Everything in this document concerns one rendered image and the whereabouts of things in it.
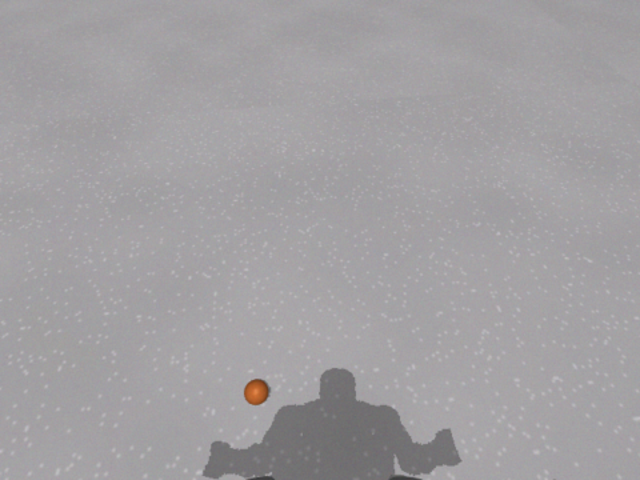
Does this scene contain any ball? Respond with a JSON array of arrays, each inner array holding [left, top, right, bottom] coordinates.
[[244, 379, 269, 405]]

